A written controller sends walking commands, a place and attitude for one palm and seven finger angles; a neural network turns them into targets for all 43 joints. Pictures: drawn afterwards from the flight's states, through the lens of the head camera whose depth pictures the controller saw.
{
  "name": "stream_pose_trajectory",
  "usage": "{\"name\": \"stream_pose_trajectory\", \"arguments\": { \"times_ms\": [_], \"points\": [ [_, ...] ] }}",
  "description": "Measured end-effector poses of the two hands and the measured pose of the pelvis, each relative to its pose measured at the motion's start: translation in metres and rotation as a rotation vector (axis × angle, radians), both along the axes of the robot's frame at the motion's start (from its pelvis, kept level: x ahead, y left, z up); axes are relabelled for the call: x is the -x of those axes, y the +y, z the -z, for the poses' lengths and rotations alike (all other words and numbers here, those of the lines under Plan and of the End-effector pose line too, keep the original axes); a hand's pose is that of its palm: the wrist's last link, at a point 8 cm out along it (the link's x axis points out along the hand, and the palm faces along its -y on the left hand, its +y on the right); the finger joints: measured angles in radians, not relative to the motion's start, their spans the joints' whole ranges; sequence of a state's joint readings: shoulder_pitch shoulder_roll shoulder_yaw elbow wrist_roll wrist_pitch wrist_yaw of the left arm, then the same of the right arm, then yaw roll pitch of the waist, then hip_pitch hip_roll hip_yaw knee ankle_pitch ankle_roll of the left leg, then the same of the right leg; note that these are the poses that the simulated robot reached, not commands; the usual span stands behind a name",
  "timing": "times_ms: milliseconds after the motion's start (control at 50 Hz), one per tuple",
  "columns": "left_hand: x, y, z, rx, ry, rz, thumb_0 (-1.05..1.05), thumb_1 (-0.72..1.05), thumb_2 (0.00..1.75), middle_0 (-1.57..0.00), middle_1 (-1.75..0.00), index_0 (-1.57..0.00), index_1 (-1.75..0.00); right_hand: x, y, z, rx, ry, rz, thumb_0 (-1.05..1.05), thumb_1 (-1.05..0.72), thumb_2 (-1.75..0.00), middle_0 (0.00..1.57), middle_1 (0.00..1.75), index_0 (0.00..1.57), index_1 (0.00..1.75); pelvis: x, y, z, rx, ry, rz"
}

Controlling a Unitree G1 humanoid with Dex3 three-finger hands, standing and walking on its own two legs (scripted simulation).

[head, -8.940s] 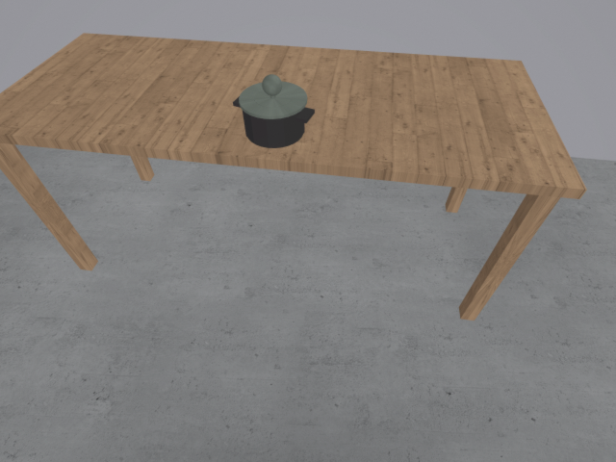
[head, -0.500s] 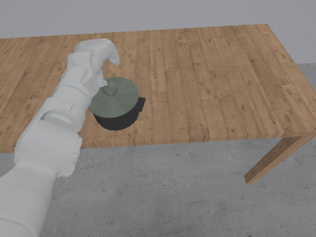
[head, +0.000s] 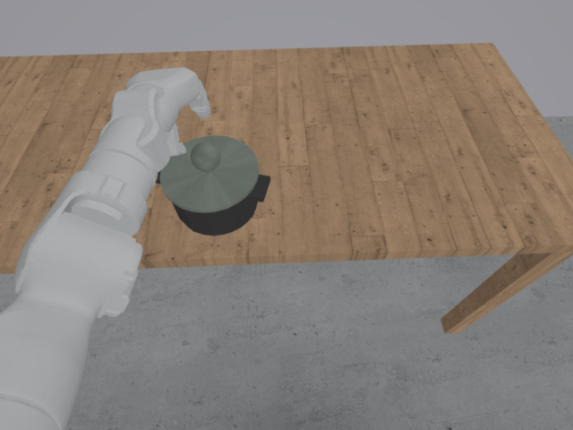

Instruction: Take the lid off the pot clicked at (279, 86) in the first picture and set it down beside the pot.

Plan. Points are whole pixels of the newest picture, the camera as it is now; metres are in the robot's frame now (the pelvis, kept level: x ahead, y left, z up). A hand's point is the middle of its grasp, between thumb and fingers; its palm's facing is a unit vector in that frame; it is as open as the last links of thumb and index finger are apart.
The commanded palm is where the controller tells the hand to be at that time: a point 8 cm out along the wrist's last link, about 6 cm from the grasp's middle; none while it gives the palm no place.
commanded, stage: move the open hand above the knob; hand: left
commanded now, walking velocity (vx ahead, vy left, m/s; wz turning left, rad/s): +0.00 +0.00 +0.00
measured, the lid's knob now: (205, 157) +0.53 +0.09 +0.04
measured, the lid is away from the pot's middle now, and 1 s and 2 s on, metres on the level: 0.00 0.00 0.00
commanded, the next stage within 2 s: lower the open fingers around the knob in 0.40 s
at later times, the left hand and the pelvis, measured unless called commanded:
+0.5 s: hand (188, 123) +0.51 +0.10 +0.14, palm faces -0.34 -0.04 -0.94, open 10.3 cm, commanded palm +0.51 +0.10 +0.19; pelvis +0.00 -0.01 +0.00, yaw -1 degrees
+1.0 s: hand (197, 143) +0.50 +0.09 +0.10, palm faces -0.38 -0.03 -0.93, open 10.3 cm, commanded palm +0.52 +0.10 +0.16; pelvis +0.00 -0.01 +0.00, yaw -1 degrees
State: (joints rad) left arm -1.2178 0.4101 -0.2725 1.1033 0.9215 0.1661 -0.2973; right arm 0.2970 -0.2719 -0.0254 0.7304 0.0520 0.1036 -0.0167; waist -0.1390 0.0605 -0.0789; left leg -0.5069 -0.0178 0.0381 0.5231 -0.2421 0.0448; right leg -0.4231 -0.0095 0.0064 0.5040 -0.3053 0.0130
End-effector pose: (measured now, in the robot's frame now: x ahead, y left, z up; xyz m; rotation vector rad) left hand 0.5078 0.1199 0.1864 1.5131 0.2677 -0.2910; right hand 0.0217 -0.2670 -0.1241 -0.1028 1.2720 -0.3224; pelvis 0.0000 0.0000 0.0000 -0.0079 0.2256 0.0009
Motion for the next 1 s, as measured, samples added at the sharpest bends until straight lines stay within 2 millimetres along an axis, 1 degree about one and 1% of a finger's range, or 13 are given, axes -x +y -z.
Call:
{"name": "stream_pose_trajectory", "arguments": {
  "times_ms": [100,180,340,440,540,700,840,1000],
  "points": [
    [-0.001,-0.004,-0.001,0.004,-0.001,0.004,0.00,-0.30,1.41,-0.82,-0.08,-0.82,-0.08,-0.006,0.002,0.001,-0.004,-0.012,-0.011,0.00,-0.90,-0.90,0.20,0.30,0.20,0.30,0.000,0.001,0.001,-0.001,0.005,-0.001],
    [-0.001,-0.013,-0.005,-0.006,-0.024,0.020,0.00,-0.30,1.41,-0.82,-0.08,-0.82,-0.08,-0.006,0.004,0.003,-0.012,-0.014,-0.015,0.00,-0.90,-0.90,0.20,0.30,0.20,0.30,0.001,0.002,0.001,-0.002,0.011,-0.004],
    [-0.003,-0.023,-0.004,0.010,-0.020,0.000,0.00,-0.30,1.41,-0.82,-0.08,-0.82,-0.08,0.004,0.003,0.005,-0.018,0.001,0.006,0.00,-0.90,-0.90,0.20,0.30,0.20,0.30,0.002,-0.001,0.001,-0.003,0.011,0.007],
    [-0.003,-0.021,-0.006,0.002,-0.018,-0.019,0.00,-0.30,1.41,-0.82,-0.08,-0.82,-0.08,0.014,-0.001,0.004,-0.015,0.010,0.025,0.00,-0.90,-0.90,0.20,0.30,0.20,0.30,0.001,-0.004,0.000,-0.004,0.006,0.014],
    [0.001,-0.020,-0.006,-0.005,-0.007,-0.016,0.00,-0.29,1.41,-0.82,-0.08,-0.82,-0.08,0.019,-0.005,0.003,-0.012,0.023,0.027,0.00,-0.90,-0.90,0.20,0.30,0.20,0.30,0.002,-0.007,0.000,-0.004,-0.004,0.010],
    [0.008,-0.026,0.004,-0.011,0.007,0.022,0.00,-0.30,1.41,-0.82,-0.08,-0.82,-0.08,0.014,-0.013,0.002,0.006,0.012,0.017,0.00,-0.90,-0.90,0.20,0.30,0.20,0.30,0.004,-0.010,0.000,-0.004,-0.009,0.005],
    [0.007,-0.028,0.015,-0.006,0.010,0.003,0.00,-0.30,1.41,-0.82,-0.08,-0.82,-0.08,0.008,-0.015,0.001,0.015,-0.010,0.020,0.00,-0.90,-0.90,0.20,0.30,0.20,0.30,0.006,-0.012,0.001,-0.005,-0.003,0.011],
    [0.004,-0.026,0.024,-0.012,0.030,-0.010,0.00,-0.29,1.41,-0.82,-0.08,-0.82,-0.08,0.012,-0.014,0.003,0.012,0.007,0.033,0.00,-0.90,-0.90,0.20,0.30,0.20,0.30,0.004,-0.012,0.002,-0.004,0.008,0.016]
  ]
}}
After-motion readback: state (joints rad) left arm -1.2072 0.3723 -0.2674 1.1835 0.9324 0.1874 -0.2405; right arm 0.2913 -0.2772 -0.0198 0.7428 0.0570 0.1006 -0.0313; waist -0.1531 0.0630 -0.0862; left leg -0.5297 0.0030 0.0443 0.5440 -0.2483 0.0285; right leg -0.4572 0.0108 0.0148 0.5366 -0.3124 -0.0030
